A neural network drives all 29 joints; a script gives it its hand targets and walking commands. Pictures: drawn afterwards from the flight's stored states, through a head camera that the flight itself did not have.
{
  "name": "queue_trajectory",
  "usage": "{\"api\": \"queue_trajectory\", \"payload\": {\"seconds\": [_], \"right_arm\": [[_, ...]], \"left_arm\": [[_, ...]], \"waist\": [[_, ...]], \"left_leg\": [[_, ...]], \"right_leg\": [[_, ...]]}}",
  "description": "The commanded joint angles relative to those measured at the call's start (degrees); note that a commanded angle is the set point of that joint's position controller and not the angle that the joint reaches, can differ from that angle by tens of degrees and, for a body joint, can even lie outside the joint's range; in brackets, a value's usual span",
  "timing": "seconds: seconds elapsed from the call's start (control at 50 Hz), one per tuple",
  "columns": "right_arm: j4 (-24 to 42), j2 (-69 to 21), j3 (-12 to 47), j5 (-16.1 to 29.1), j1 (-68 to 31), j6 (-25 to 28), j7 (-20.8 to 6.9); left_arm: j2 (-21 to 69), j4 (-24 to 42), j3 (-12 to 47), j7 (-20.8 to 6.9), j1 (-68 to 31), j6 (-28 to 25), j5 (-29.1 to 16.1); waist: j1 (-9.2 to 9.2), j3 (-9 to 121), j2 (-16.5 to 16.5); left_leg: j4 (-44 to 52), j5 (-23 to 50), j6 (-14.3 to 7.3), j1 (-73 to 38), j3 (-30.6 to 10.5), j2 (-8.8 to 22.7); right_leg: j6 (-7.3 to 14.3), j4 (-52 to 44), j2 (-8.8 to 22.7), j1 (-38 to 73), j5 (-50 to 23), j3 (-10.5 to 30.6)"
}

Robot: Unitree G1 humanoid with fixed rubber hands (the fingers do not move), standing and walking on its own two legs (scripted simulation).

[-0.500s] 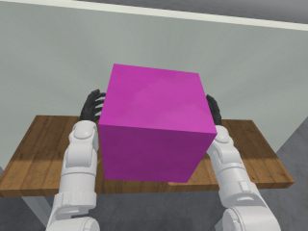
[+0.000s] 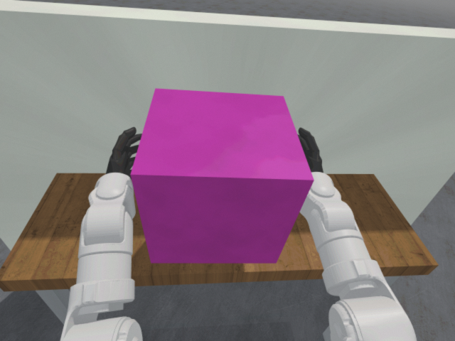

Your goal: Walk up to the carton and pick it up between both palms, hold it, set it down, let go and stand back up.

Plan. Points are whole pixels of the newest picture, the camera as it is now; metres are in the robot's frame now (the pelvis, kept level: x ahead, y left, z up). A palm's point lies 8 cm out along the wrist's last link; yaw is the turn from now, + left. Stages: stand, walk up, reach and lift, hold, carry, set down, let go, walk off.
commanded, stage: reach and lift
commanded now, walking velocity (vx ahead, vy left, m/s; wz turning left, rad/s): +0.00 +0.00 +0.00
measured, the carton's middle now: (217, 178) +0.38 -0.01 +0.13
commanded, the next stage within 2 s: hold in 0.80 s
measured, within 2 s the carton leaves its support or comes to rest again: neither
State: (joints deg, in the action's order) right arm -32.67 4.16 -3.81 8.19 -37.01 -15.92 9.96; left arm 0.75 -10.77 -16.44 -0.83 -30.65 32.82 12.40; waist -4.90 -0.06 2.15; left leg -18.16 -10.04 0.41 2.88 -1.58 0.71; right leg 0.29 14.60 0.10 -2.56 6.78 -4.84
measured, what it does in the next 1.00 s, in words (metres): stands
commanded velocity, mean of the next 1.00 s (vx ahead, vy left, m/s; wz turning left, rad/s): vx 0.00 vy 0.00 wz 0.00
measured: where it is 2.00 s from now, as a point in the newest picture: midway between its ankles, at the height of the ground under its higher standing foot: outside the picture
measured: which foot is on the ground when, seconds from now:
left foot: down 0.00-1.00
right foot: down 0.00-1.00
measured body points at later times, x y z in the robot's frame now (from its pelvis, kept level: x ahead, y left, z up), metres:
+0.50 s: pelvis +0.00 +0.01 +0.00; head -0.04 +0.03 +0.45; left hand +0.38 +0.15 +0.18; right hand +0.38 -0.18 +0.18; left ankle +0.01 +0.12 -0.75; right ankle +0.02 -0.11 -0.75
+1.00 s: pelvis +0.00 +0.01 +0.00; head -0.05 +0.03 +0.45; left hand +0.37 +0.17 +0.20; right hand +0.38 -0.16 +0.21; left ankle +0.01 +0.12 -0.75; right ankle +0.02 -0.11 -0.75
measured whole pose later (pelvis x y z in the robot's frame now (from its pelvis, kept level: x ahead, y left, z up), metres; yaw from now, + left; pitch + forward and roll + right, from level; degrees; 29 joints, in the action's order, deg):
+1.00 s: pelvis +0.00 +0.01 +0.00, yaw -1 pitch -7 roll -1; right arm -30.8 6.6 -1.3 13.4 -41.2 -21.3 11.0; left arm 0.7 -3.9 -17.1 -1.4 -33.0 41.6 14.4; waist -4.2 0.4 2.1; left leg -19.5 -10.9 0.3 1.5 -0.8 0.9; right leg 0.2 14.6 -0.1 -0.9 6.6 -4.0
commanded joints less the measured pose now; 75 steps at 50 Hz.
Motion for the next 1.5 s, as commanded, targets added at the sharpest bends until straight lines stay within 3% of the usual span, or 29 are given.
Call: {"api": "queue_trajectory", "payload": {"seconds": [0.0, 0.1, 0.22, 0.46, 0.76, 0.9, 1.02, 1.08, 1.3, 1.36, 1.42, 1.48], "right_arm": [[18.6, -34.8, 21.9, 3.7, -40.0, 3.5, -5.8], [16.8, -33.0, 19.4, 3.3, -40.2, 2.9, -6.5], [15.7, -31.4, 18.3, 3.6, -41.7, 3.3, -7.6], [16.3, -32.2, 19.8, 4.8, -45.4, 3.7, -8.0], [15.5, -33.6, 19.6, 5.4, -45.9, 1.4, -6.6], [21.5, -33.4, 25.5, 10.8, -46.2, -0.5, -5.6], [19.4, -31.8, 21.6, 9.6, -45.1, -3.7, -5.9], [18.3, -32.2, 19.6, 8.2, -45.7, -4.3, -6.3], [16.1, -33.7, 18.8, 7.6, -47.7, -4.1, -6.5], [14.1, -33.9, 18.3, 6.9, -49.5, -3.8, -6.8], [16.1, -34.5, 20.3, 8.8, -47.4, -3.5, -6.5], [17.7, -34.9, 20.8, 9.2, -48.8, -3.3, -6.3]], "left_arm": [[29.5, 6.9, 28.3, -8.5, -39.8, -2.6, -6.8], [30.2, 6.1, 28.1, -8.7, -40.8, -1.9, -6.4], [31.0, 6.0, 28.0, -8.0, -41.2, -1.1, -5.7], [30.4, 6.4, 27.4, -7.1, -42.2, 0.1, -5.6], [29.2, 5.9, 26.4, -8.2, -45.0, 0.7, -6.2], [29.1, 13.7, 28.5, -7.5, -42.5, 3.4, -7.0], [28.1, 14.2, 27.8, -8.7, -43.1, 7.3, -6.0], [28.2, 13.1, 27.7, -9.3, -44.7, 7.5, -6.1], [28.4, 9.5, 25.5, -9.8, -46.8, 6.2, -5.9], [27.7, 7.7, 23.6, -9.6, -47.8, 5.7, -4.6], [29.0, 10.4, 25.6, -9.0, -46.6, 5.5, -5.6], [28.5, 10.0, 25.5, -9.1, -46.0, 5.6, -5.5]], "waist": [[-1.05, 23.3, -1.0], [-2.09, 22.2, -2.8], [-1.60, 21.8, -4.2], [0.24, 23.4, -2.9], [-1.06, 23.9, -2.2], [1.46, 26.7, -3.3], [0.07, 20.1, -3.6], [-0.82, 19.9, -4.0], [-0.57, 21.0, -2.7], [0.96, 20.7, -3.1], [0.06, 23.7, -2.8], [0.58, 23.2, -2.7]], "left_leg": [[1.9, 9.5, 0.7, 0.7, 1.7, -4.6], [1.4, 11.4, 2.3, -2.2, 1.4, -3.9], [0.6, 14.7, 3.3, -5.6, 1.1, -3.1], [0.1, 15.3, 1.7, -5.0, 1.8, -3.2], [0.8, 12.7, 1.3, -2.3, 1.8, -4.1], [-1.8, 22.9, 1.8, -5.0, 1.4, -3.7], [1.2, 13.8, 1.5, -2.4, 2.5, -3.1], [2.0, 10.7, 1.6, -1.3, 2.5, -3.1], [2.3, 10.8, 1.3, -0.1, 2.5, -3.3], [3.3, 7.9, 0.5, 1.7, 3.0, -3.3], [1.4, 14.8, 1.5, -2.8, 2.6, -3.3], [1.7, 13.4, 1.2, -1.4, 2.9, -3.8]], "right_leg": [[-3.7, 2.1, -2.0, 14.5, -16.8, 1.5], [-2.9, 1.4, -2.8, 11.4, -12.8, 0.1], [-2.0, 0.7, -3.6, 8.3, -9.2, -1.0], [-2.2, 0.9, -3.5, 9.6, -10.5, 0.0], [-3.1, 1.5, -2.9, 12.4, -13.3, 0.6], [-2.3, 2.0, -4.0, 13.3, -15.3, 0.9], [-1.8, -0.2, -3.3, 10.3, -5.0, 1.0], [-1.7, -0.2, -3.0, 10.7, -4.3, 0.9], [-2.1, 0.5, -3.3, 11.6, -4.9, 0.5], [-2.0, 0.5, -3.0, 11.6, -1.7, 0.5], [-2.1, 1.1, -3.5, 12.1, -8.5, 0.8], [-2.5, 1.1, -3.4, 11.8, -7.6, 1.0]]}}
